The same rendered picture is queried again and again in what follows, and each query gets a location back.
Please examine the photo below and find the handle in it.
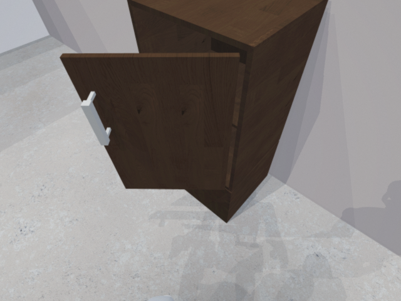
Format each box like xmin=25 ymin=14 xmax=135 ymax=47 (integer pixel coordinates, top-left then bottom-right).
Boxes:
xmin=80 ymin=92 xmax=111 ymax=145

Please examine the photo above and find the cupboard door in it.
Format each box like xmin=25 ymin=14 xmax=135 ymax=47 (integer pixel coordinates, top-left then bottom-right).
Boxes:
xmin=60 ymin=53 xmax=240 ymax=190

